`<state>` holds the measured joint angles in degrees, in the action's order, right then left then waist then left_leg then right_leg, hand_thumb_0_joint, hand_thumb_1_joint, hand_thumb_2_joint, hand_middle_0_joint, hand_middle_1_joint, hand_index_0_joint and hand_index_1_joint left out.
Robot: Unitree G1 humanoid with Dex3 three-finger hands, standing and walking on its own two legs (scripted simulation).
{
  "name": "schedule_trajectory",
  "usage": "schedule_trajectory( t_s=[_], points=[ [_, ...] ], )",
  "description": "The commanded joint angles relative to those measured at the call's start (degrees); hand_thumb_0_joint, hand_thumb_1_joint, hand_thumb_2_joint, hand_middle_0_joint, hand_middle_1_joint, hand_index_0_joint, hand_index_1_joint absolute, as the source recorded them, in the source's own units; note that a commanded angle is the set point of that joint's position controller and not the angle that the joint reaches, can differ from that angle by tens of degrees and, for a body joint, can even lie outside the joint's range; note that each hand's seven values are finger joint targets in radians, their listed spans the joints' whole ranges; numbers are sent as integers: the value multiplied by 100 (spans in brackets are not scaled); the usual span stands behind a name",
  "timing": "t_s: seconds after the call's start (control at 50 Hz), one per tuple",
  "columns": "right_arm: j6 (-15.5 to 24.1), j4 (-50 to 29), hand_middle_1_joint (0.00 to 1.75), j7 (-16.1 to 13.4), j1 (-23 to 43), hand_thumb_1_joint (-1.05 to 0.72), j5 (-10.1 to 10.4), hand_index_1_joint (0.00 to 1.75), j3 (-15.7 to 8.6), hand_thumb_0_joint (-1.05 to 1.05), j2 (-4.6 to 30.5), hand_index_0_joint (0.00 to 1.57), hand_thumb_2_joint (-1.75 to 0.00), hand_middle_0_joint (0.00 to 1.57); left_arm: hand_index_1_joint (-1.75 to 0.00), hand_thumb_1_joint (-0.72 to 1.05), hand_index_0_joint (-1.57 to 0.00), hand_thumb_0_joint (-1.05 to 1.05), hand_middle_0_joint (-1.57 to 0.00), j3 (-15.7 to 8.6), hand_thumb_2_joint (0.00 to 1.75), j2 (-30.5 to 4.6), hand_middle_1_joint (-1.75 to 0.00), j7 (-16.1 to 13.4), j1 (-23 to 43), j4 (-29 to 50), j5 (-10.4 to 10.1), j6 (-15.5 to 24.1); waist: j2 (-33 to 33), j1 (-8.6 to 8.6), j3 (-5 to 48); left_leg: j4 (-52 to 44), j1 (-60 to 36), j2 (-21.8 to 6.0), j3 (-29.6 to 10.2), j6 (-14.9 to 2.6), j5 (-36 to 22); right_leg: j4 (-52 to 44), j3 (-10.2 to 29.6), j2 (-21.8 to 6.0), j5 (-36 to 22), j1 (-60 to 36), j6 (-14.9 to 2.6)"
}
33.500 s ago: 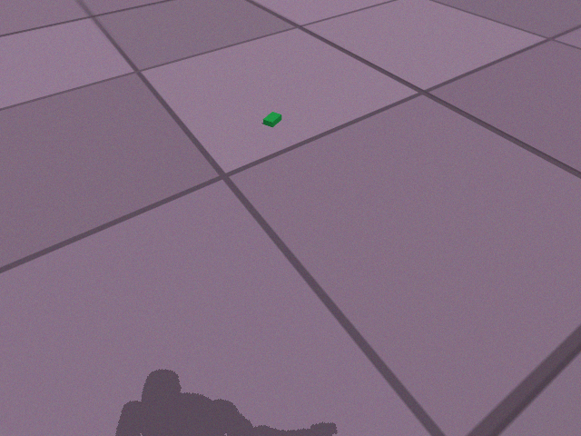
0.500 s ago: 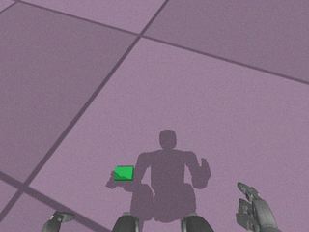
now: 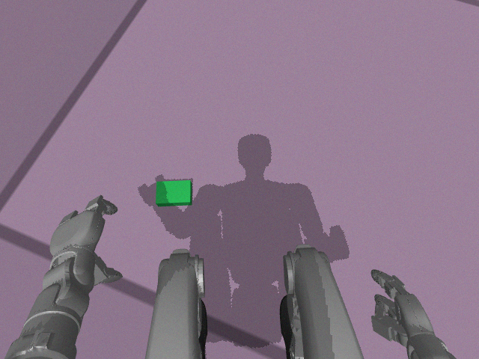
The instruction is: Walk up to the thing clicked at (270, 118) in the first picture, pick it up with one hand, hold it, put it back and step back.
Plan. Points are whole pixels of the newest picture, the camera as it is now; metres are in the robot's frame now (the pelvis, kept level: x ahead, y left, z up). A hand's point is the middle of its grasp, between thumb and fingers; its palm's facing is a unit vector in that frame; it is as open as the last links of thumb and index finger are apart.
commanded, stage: rise first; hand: left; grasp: from above
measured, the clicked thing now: (174, 193) +0.52 +0.20 -0.46
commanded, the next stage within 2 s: none
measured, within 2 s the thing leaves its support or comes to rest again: neither
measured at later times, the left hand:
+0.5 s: hand (127, 216) +0.41 +0.26 -0.26, palm faces -0.47 -0.08 -0.88, open 13.7 cm
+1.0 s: hand (140, 207) +0.44 +0.25 -0.32, palm faces -0.46 -0.01 -0.89, open 13.8 cm
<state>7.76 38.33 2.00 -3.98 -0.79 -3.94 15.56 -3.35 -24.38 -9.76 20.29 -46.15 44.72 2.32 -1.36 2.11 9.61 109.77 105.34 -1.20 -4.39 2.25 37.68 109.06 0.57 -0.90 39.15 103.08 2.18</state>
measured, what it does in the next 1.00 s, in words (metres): lowers itself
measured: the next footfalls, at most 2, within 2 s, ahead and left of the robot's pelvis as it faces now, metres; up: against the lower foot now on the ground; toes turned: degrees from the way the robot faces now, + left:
none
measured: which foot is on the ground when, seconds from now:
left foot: down 0.00-1.00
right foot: down 0.00-1.00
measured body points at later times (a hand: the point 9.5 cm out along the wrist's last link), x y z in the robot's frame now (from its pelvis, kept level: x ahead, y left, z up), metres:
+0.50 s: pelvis -0.02 +0.01 -0.11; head +0.19 +0.05 +0.29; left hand +0.43 +0.27 -0.21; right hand +0.05 -0.28 -0.23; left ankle +0.08 +0.14 -0.45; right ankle +0.07 -0.14 -0.45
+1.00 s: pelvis -0.01 +0.01 -0.15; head +0.22 +0.06 +0.24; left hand +0.46 +0.25 -0.27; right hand +0.04 -0.27 -0.26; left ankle +0.08 +0.14 -0.45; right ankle +0.07 -0.14 -0.45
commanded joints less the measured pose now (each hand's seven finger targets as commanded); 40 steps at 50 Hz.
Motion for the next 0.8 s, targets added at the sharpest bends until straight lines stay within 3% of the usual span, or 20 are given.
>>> schedule_trajectory(
  t_s=[0.0, 0.06, 0.1, 0.14, 0.22, 0.3, 0.36, 0.4, 0.48, 0.52, 0.58, 0.66, 0.74, 0.78],
  points=[
    [161, -332, 30, -38, -691, -93, -50, 30, -398, 0, 968, 20, -91, 20, -90, -45, -21, 0, -22, -369, 92, -1702, -89, -252, 1689, 28, 381, 361, 202, 164, 3270, -601, -1354, 174, 501, -363, -605, -1262, -192, 155, -641, -1653, -286],
    [97, -274, 30, -21, -726, -92, -88, 30, -389, 0, 1009, 20, -91, 20, -92, -45, -19, 0, -20, -433, 93, -2053, -92, -229, 2037, -423, 635, 552, 166, 109, 3278, -419, -1062, 200, 490, -359, -286, -1042, -236, 186, -116, -1318, -324],
    [53, -196, 30, 4, -803, -90, -107, 30, -373, 0, 1012, 20, -90, 20, -94, -47, -16, 0, -17, -214, 96, -1929, -93, -205, 2397, -573, 875, 677, -94, 216, 3187, -316, -995, 198, 472, -347, -100, -861, -313, 197, 2, -933, -354],
    [3, -133, 30, 14, -866, -90, -124, 30, -371, 0, 1041, 20, -90, 20, -94, -47, -16, 0, -16, -282, 96, -2137, -94, -281, 2674, -611, 1073, 804, -193, 191, 3335, -233, -1017, 198, 434, -332, -72, -658, -397, 217, 10, -788, -372],
    [-151, -11, 30, 61, -988, -90, -191, 30, -316, 0, 1060, 20, -90, 20, -91, -46, -16, 0, -17, -286, 97, -2315, -89, -521, 3234, -768, 1412, 967, -453, 314, 3327, 26, -1001, 206, 392, -331, -104, -327, -520, 223, -96, -381, -399],
    [-299, 88, 30, 107, -1071, -90, -270, 30, -266, 0, 1101, 20, -90, 20, -90, -47, -15, 0, -16, -255, 98, -2401, -88, -808, 3488, -1229, 1778, 994, -553, 425, 3094, 198, -748, 231, 399, -345, -59, -114, -605, 234, -88, -30, -413],
    [-357, 179, 30, 148, -1148, -90, -328, 30, -225, 0, 1107, 20, -90, 20, -90, -47, -14, 0, -15, -132, 97, -2324, -88, -937, 3811, -1418, 2011, 974, -904, 515, 3247, 314, -930, 219, 371, -314, -318, 178, -695, 229, -444, 187, -446],
    [-391, 229, 30, 176, -1186, -90, -356, 30, -207, 0, 1159, 20, -90, 20, -91, -48, -13, 0, -14, -207, 98, -2467, -90, -1023, 3829, -1639, 2180, 943, -1049, 495, 3224, 318, -999, 211, 319, -291, -416, 329, -751, 219, -553, 368, -463],
    [-440, 279, 30, 220, -1203, -90, -417, 30, -214, 0, 1198, 20, -90, 20, -89, -47, -14, 0, -14, -30, 97, -2307, -88, -1129, 4226, -1887, 2338, 950, -1107, 703, 3163, 444, -925, 198, 241, -290, -317, 484, -812, 218, -544, 678, -465],
    [-463, 301, 30, 239, -1213, -90, -450, 30, -190, 0, 1188, 20, -90, 20, -89, -46, -14, 0, -14, -56, 96, -2387, -89, -1174, 4237, -1958, 2438, 957, -1060, 673, 3215, 598, -849, 213, 305, -321, -488, 508, -789, 221, -700, 587, -446],
    [-480, 334, 30, 270, -1252, -90, -491, 30, -175, 0, 1190, 20, -90, 20, -90, -46, -14, 0, -13, 40, 95, -2315, -90, -1203, 4407, -2085, 2533, 999, -1156, 783, 3198, 684, -858, 205, 260, -309, -561, 641, -817, 217, -790, 708, -446],
    [-518, 359, 30, 315, -1307, -90, -552, 30, -127, 0, 1203, 20, -90, 20, -90, -47, -14, 0, -13, -50, 95, -2529, -91, -1287, 4540, -2234, 2698, 1070, -1014, 797, 3298, 915, -648, 213, 302, -359, -732, 710, -808, 230, -956, 580, -416],
    [-520, 361, 30, 361, -1322, -90, -614, 30, -82, 0, 1210, 20, -90, 20, -92, -47, -13, 0, -12, -17, 95, -2439, -93, -1365, 4625, -2507, 2787, 1149, -1098, 913, 3141, 957, -561, 199, 250, -344, -593, 848, -867, 242, -837, 814, -420],
    [-525, 374, 30, 364, -1304, -90, -634, 30, -63, 0, 1216, 20, -90, 20, -94, -48, -12, 0, -11, -114, 96, -2616, -94, -1440, 4696, -2576, 2814, 1152, -1102, 855, 3169, 1035, -535, 194, 285, -357, -608, 855, -847, 247, -841, 846, -420]
  ],
)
